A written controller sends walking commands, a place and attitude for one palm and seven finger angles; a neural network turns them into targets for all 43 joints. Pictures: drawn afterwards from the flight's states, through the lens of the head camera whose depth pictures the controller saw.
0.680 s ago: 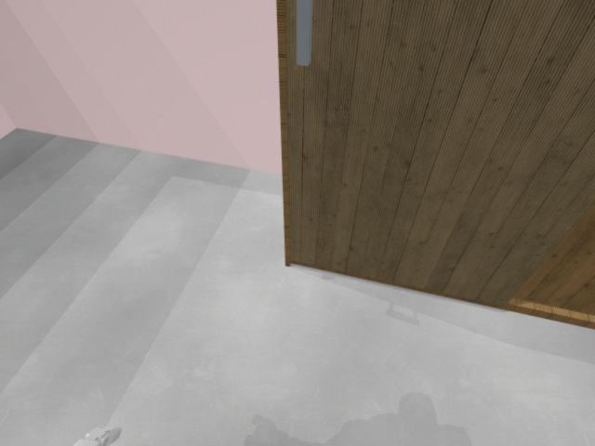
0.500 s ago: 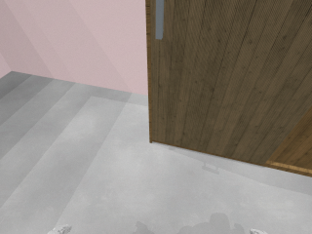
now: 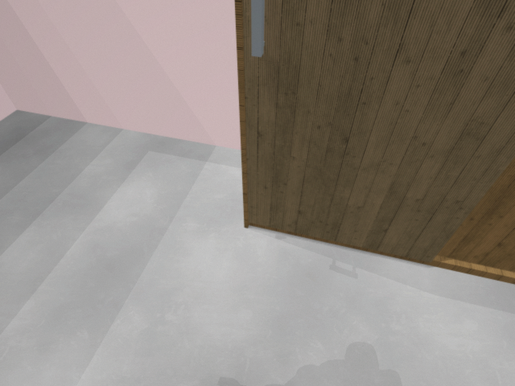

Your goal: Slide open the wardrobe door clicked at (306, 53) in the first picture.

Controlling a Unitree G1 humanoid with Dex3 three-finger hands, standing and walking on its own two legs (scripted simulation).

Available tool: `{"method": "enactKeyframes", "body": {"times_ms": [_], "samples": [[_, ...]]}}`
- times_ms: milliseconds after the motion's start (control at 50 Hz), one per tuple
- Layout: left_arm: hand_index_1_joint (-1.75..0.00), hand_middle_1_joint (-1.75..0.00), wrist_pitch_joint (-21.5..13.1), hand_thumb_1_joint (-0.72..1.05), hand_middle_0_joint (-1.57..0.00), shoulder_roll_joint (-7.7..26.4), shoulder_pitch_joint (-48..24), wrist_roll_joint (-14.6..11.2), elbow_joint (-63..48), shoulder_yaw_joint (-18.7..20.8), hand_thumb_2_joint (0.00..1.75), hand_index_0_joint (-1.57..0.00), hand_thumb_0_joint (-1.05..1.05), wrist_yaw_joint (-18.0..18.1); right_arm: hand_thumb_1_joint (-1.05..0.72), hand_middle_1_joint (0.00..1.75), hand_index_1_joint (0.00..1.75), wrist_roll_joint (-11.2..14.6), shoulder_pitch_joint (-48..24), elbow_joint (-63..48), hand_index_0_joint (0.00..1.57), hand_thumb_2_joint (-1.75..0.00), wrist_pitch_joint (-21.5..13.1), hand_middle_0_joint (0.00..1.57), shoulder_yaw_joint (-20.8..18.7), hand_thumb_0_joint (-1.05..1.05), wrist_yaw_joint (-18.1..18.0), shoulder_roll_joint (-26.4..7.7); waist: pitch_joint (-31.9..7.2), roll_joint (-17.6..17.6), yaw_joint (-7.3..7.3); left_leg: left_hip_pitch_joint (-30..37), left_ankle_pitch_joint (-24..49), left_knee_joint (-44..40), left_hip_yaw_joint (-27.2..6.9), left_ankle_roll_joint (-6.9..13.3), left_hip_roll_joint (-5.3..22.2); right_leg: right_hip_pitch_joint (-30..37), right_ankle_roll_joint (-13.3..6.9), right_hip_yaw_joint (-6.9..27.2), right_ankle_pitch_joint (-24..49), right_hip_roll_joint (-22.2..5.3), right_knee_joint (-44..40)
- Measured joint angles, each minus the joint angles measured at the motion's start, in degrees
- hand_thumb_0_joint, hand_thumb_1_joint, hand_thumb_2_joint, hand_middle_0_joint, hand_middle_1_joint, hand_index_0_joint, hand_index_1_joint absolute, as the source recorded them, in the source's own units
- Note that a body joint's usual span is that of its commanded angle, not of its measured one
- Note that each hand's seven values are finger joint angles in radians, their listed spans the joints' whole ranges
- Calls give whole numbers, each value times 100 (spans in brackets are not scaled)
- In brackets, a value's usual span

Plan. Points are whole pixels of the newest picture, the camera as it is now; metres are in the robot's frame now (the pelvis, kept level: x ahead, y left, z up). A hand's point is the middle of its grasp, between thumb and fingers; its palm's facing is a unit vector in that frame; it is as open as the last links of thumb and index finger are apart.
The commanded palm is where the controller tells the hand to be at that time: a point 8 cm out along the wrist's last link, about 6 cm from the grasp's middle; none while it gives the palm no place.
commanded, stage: stand and wait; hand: left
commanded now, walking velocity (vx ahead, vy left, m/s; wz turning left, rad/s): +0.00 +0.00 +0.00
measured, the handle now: (260, 3) +0.92 +0.05 +0.23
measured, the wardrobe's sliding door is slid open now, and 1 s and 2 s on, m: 0.00 0.00 0.00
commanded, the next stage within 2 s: look at it before walking up in 0.14 s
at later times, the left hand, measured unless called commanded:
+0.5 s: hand out of the picture +0.08 +0.25 -0.15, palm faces -0.03 -0.94 -0.33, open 7.3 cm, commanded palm none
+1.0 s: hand out of the picture +0.09 +0.25 -0.15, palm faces -0.03 -0.94 -0.34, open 7.3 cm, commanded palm none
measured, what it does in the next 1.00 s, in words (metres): stands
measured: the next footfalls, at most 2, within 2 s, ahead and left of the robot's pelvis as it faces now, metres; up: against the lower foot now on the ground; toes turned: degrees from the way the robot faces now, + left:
none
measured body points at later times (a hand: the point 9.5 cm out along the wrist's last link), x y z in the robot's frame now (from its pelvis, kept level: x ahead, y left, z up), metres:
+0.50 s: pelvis +0.00 +0.00 +0.00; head +0.00 +0.00 +0.45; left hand +0.08 +0.29 -0.13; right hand +0.07 -0.30 -0.13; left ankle +0.01 +0.12 -0.74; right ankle +0.01 -0.12 -0.74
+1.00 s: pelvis +0.01 +0.00 +0.00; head +0.02 -0.01 +0.45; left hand +0.09 +0.29 -0.13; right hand +0.09 -0.30 -0.13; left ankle +0.01 +0.12 -0.74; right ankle +0.02 -0.12 -0.74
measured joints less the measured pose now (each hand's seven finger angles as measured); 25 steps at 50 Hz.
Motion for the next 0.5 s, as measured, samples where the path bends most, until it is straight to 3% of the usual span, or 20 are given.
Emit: {"method": "enactKeyframes", "body": {"times_ms": [500], "samples": [[-30,-30,-25,91,-20,-25,-148,10,13,0,90,-21,0,-5,-90,30,30,4,-90,45,20,-90,-57,21,16,0,-1,34,-4,-25,-4,23,63,-145,8,-2,1,12,3,10,59,0,-128]]}}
